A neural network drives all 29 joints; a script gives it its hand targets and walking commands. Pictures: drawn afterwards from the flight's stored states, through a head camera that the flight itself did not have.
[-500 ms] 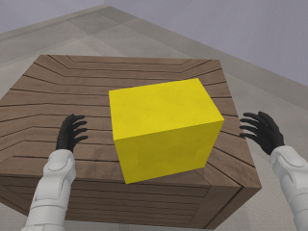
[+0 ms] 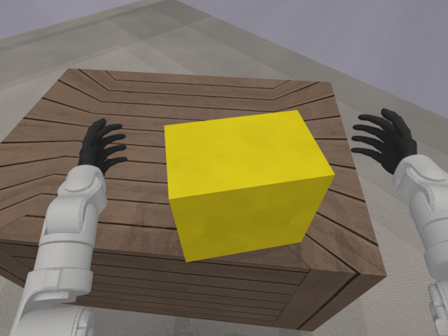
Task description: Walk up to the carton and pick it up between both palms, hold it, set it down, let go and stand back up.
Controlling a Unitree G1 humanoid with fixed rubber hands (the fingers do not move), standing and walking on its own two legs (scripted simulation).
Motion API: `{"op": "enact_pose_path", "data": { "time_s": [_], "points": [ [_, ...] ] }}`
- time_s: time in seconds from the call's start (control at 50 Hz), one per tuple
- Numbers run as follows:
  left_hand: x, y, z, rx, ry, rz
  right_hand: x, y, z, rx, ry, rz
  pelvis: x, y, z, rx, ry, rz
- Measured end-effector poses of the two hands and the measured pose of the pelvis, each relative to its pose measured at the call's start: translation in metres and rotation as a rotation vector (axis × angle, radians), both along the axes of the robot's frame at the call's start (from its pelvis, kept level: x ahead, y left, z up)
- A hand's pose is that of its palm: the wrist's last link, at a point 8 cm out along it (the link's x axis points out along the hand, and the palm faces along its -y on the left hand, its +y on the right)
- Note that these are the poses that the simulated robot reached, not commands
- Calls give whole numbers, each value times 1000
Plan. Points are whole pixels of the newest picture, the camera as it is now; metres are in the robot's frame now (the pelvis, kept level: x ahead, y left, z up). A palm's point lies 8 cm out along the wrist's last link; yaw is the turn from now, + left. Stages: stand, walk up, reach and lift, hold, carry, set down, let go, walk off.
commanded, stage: reach and lift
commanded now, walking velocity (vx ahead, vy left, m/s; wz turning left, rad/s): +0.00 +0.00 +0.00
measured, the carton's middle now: (239, 189) +0.43 +0.03 -0.01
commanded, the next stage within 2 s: none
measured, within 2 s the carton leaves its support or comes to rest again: neither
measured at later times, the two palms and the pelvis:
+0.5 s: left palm (93, 129) +0.39 +0.28 +0.17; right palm (384, 111) +0.48 -0.21 +0.19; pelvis -0.01 -0.01 +0.00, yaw +1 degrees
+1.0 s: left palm (113, 169) +0.39 +0.27 +0.08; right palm (351, 154) +0.48 -0.19 +0.08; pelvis -0.01 -0.01 -0.01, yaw +2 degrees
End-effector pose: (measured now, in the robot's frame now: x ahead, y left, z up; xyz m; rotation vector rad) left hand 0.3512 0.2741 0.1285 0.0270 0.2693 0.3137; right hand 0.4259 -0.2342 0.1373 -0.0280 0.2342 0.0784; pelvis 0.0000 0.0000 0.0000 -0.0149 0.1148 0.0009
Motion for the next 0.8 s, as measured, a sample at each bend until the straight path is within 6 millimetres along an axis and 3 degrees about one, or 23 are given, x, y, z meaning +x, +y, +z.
{"op": "enact_pose_path", "data": {
  "time_s": [0.34,0.52,0.62,0.8],
  "points": [
    [30,3,33,-6,19,10,40,21,36,24,9,1,-5,-6,-2,1,40,13],
    [44,3,41,-4,30,15,55,28,48,19,20,-4,-6,-10,-2,3,67,17],
    [45,2,22,-8,52,7,55,32,32,-2,45,-9,-5,-12,-2,3,71,19],
    [26,-1,-43,-3,51,2,42,45,-34,-34,55,6,-8,-11,-6,0,107,25]
  ]
}}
